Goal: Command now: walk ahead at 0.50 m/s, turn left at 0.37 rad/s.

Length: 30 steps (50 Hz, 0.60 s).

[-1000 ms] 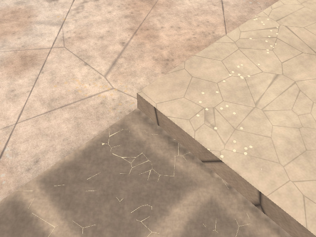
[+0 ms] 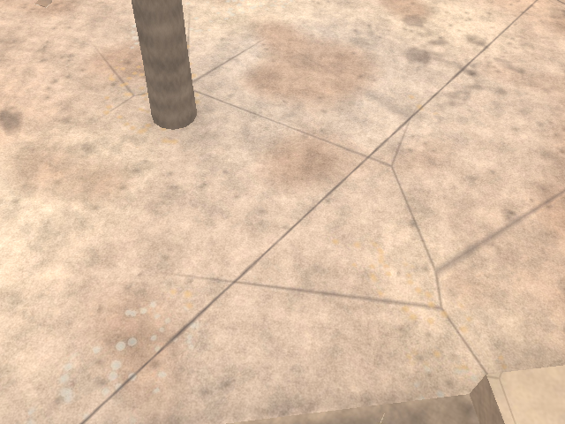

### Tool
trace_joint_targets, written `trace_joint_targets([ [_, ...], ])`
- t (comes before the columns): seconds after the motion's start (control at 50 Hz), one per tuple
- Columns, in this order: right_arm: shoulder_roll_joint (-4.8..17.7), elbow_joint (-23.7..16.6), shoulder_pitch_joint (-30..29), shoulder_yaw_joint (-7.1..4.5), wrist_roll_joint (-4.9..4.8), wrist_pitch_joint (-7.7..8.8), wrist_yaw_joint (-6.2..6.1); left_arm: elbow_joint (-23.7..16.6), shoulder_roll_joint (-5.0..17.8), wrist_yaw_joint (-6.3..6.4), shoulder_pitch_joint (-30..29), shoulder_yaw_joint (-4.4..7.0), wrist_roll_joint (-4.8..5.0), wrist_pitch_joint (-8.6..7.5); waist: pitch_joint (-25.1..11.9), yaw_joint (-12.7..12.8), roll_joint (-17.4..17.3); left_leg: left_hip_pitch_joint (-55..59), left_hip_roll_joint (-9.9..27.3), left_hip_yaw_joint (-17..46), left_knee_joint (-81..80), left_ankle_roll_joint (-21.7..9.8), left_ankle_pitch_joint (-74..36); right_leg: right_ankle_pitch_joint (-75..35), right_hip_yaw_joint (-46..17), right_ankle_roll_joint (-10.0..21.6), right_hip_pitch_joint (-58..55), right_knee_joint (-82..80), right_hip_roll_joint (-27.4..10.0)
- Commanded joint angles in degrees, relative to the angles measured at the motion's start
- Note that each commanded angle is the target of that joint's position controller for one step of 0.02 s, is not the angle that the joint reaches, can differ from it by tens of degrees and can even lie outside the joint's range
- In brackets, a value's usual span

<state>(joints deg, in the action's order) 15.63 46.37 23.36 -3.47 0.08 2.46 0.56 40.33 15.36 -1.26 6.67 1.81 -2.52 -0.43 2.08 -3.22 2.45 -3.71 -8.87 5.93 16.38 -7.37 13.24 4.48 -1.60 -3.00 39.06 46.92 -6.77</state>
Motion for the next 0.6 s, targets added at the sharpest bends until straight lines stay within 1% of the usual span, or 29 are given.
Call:
trace_joint_targets([
  [0.02, 7.68, -1.75, 4.06, -1.62, 0.08, 1.15, -0.50, -5.05, 3.39, -0.40, -6.80, 0.43, 0.35, -1.13, 0.39, -1.63, -5.66, 2.73, 15.40, 9.98, -3.12, -5.49, -23.97, -4.96, 2.08, 0.99, 0.84, -6.08, 2.06],
  [0.06, 8.05, -1.10, 5.62, -1.52, 0.43, 1.13, -0.86, -6.13, 3.61, -0.65, -9.64, 0.31, 0.67, -1.65, 1.10, -2.65, -5.46, 5.34, 16.55, 10.46, -2.05, -5.23, -26.93, -4.57, 2.74, 2.20, 0.12, -9.24, 3.23],
  [0.08, 8.48, -0.87, 5.80, -1.53, 0.66, 1.12, -1.08, -6.46, 3.87, -0.71, -10.07, 0.34, 0.74, -1.89, 1.45, -2.52, -5.67, 6.33, 17.29, 10.91, -1.43, -4.93, -28.26, -3.59, 2.66, 3.00, -0.93, -10.80, 3.73],
  [0.1, 8.97, -0.72, 5.32, -1.57, 0.80, 1.14, -1.29, -6.51, 4.26, -0.71, -9.50, 0.46, 0.77, -2.09, 1.72, -1.82, -6.05, 6.74, 17.99, 11.08, -0.80, -4.37, -30.00, -2.00, 2.62, 3.93, -3.01, -12.38, 4.28],
  [0.12, 9.58, -0.73, 4.32, -1.62, 0.72, 1.15, -1.39, -6.20, 5.07, -0.67, -8.10, 0.79, 0.78, -2.32, 2.09, -0.68, -5.85, 6.35, 18.23, 10.82, -0.05, -3.31, -32.64, -0.37, 2.62, 4.92, -6.40, -14.80, 5.05],
  [0.14, 10.22, -0.72, 3.09, -1.68, 0.74, 1.30, -1.43, -5.12, 5.82, -0.33, -4.60, 1.21, 0.82, -2.48, 1.00, 1.07, -6.60, 5.87, 17.96, 9.94, 2.64, -2.27, -39.36, 2.13, 3.34, 5.98, -12.16, -16.12, 6.68],
  [0.16, 10.71, -0.35, 2.67, -1.72, 0.89, 1.40, -1.35, -3.12, 6.95, 0.30, 1.71, 1.88, 0.91, -2.72, -1.94, 3.71, -6.81, 5.99, 16.77, 8.73, 9.31, -1.44, -46.60, 4.79, 4.09, 7.12, -19.61, -17.49, 8.59],
  [0.18, 10.08, -0.24, 1.90, -1.43, 0.91, 1.46, -1.11, -0.70, 8.30, 1.00, 10.20, 2.48, 0.67, -3.35, -7.13, 7.88, -4.92, 2.64, 14.11, 5.90, 20.25, -0.35, -44.94, 3.20, 2.70, 8.93, -31.17, -19.87, 7.13],
  [0.2, 6.51, -1.99, 2.52, -0.41, 0.75, 1.72, -0.92, 0.06, 12.20, 1.88, 19.69, 3.30, -0.47, -3.72, -15.42, 11.01, 0.99, -6.32, 10.92, 3.30, 37.30, 0.64, -27.62, 11.55, -11.54, 12.09, -44.83, -20.52, -5.66],
  [0.22, 3.43, -2.09, 10.24, -0.14, -0.97, 1.57, -0.70, 1.09, 17.01, 1.56, 20.18, 4.68, -0.50, -3.25, -20.05, 6.93, 15.15, -24.64, -0.34, -1.52, 54.53, 3.06, 15.14, 14.96, -39.14, 19.89, -55.71, -27.50, -17.96],
  [0.24, 7.77, -1.08, 6.02, -0.66, 1.32, 1.36, -1.08, 0.81, 11.27, 0.92, 16.44, 3.58, 1.47, -2.64, -12.99, 6.43, 5.06, -30.79, 3.24, 2.43, 58.29, 2.19, 14.44, 18.78, -40.95, 18.82, -49.94, -30.35, -15.62],
  [0.26, 7.60, -1.87, 1.19, -0.73, 1.15, 1.42, -0.65, 0.35, 7.90, 0.75, 11.75, 2.77, 1.77, -2.65, -5.72, 5.35, 0.91, -31.02, 5.52, 2.13, 56.95, 2.33, 9.17, 15.07, -30.48, 17.77, -42.22, -30.77, -13.57],
  [0.28, 6.47, -2.31, -1.15, -0.26, 1.07, 1.46, -0.34, 0.61, 5.95, 0.56, 9.57, 2.27, 1.27, -2.92, -3.06, 4.53, -1.26, -29.57, 7.33, 1.32, 54.17, 2.56, 6.39, 7.19, -23.84, 16.56, -37.24, -31.95, -10.84],
  [0.3, 5.92, -2.40, -1.92, -0.17, 1.40, 0.98, 0.00, 1.36, 5.28, 0.66, 9.29, 1.97, 1.26, -3.26, -1.77, 3.55, -0.04, -28.36, 8.85, 0.39, 51.56, 2.96, 5.74, 1.64, -18.78, 15.41, -34.38, -32.76, -8.50],
  [0.32, 5.47, -1.98, -1.04, 0.02, 1.77, 0.31, 0.28, 2.22, 4.81, 0.72, 9.12, 1.75, 1.56, -3.66, -1.31, 2.29, 1.11, -25.51, 9.90, 0.11, 47.97, 3.59, 5.03, -2.68, -14.51, 14.28, -31.43, -33.96, -6.56],
  [0.34, 5.05, -1.52, -0.55, 0.11, 1.89, -0.20, 0.44, 3.11, 5.13, 0.55, 10.26, 1.75, 1.82, -4.21, -1.75, 2.11, 2.23, -23.96, 9.88, -0.64, 46.16, 4.13, 4.68, -6.30, -12.78, 14.23, -30.84, -34.69, -5.84],
  [0.38, 4.42, -1.64, -1.92, 0.35, 2.26, -0.84, 0.72, 4.65, 5.85, 0.26, 12.06, 1.92, 2.35, -5.04, -1.47, 1.79, 2.50, -25.51, 10.62, -2.29, 43.29, 4.97, 3.25, -9.26, -10.25, 15.09, -31.29, -36.42, -5.18],
  [0.4, 4.10, -2.23, -4.15, 0.55, 2.26, -1.00, 0.89, 5.20, 6.31, 0.21, 12.54, 2.04, 2.45, -5.16, -0.74, 1.97, 2.40, -27.35, 11.45, -3.12, 41.19, 5.39, 1.42, -8.70, -9.13, 15.38, -31.54, -37.76, -4.95],
  [0.44, 3.66, -4.04, -10.48, 0.95, 2.24, -0.93, 1.26, 6.34, 6.40, 0.24, 13.56, 2.02, 2.59, -4.96, 1.19, 3.15, 1.50, -30.28, 12.81, -4.77, 34.57, 6.29, -3.25, -9.48, -6.70, 15.15, -32.05, -39.65, -3.66],
  [0.48, 2.21, -5.07, -14.88, 1.75, 2.07, -0.68, 1.61, 7.54, 6.62, 0.10, 14.71, 2.09, 2.61, -4.75, 1.16, 4.26, 1.81, -28.64, 12.66, -6.82, 28.03, 6.77, -8.33, -12.73, -3.45, 14.22, -32.08, -39.70, -1.88],
  [0.5, 1.91, -5.49, -16.66, 2.00, 1.87, -0.55, 1.70, 8.12, 6.69, 0.05, 15.54, 2.09, 2.61, -4.74, 1.03, 4.74, 1.82, -27.65, 12.40, -7.47, 25.27, 6.75, -10.10, -14.23, -2.50, 13.85, -32.34, -39.47, -1.58],
  [0.52, 2.58, -4.92, -16.58, 1.81, 1.95, -0.40, 1.82, 8.46, 7.26, 0.09, 16.22, 2.22, 2.22, -5.01, -0.21, 4.77, 1.82, -27.00, 12.49, -7.64, 27.08, 6.27, -14.53, -17.73, -2.18, 13.96, -33.85, -38.06, -2.53],
  [0.54, 3.31, -4.42, -16.33, 1.62, 1.84, -0.39, 1.82, 8.81, 7.41, 0.12, 17.41, 2.30, 2.51, -5.01, -1.32, 4.78, 1.39, -28.04, 13.06, -7.05, 26.74, 5.87, -14.74, -17.85, -2.43, 14.44, -36.28, -37.08, -3.53],
  [0.56, 3.80, -4.99, -18.64, 1.44, 1.89, -0.15, 1.76, 10.18, 6.65, 0.50, 19.68, 2.17, 2.53, -5.11, -0.23, 5.47, 1.27, -32.46, 14.66, -4.41, 25.89, 5.42, -18.46, -17.25, -3.67, 14.76, -40.74, -36.29, -4.85],
  [0.58, 4.39, -5.59, -21.24, 1.19, 1.58, 0.21, 1.71, 10.87, 6.13, 0.84, 20.61, 2.02, 2.50, -5.12, 1.26, 6.05, 0.66, -36.16, 14.75, -4.07, 23.06, 5.28, -19.91, -15.27, -3.86, 14.88, -43.84, -35.53, -4.31],
  [0.6, 4.32, -6.00, -23.53, 1.28, 1.74, 0.46, 1.75, 11.29, 6.23, 1.08, 21.24, 2.06, 2.23, -5.03, 2.24, 6.83, 0.42, -37.37, 14.60, -4.28, 20.90, 5.19, -19.77, -14.68, -4.03, 14.93, -45.50, -34.77, -4.67],
])
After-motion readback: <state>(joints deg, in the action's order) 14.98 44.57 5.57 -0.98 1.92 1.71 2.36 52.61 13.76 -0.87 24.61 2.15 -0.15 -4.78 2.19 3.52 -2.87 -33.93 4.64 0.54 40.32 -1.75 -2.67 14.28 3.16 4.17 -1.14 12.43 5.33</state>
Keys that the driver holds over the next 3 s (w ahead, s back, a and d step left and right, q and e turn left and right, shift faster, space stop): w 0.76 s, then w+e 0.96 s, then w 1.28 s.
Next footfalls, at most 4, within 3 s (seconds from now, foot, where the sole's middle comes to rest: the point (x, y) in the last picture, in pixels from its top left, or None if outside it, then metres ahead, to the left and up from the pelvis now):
0.18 right None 0.29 -0.13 -0.78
0.80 left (221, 379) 0.60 0.12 -0.84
1.32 right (275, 287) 0.86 -0.03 -0.84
1.82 left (248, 196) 1.20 0.04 -0.84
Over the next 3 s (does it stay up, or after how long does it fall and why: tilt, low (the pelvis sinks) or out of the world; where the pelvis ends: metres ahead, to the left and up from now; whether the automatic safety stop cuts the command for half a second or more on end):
stays up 1.54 -0.27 -0.06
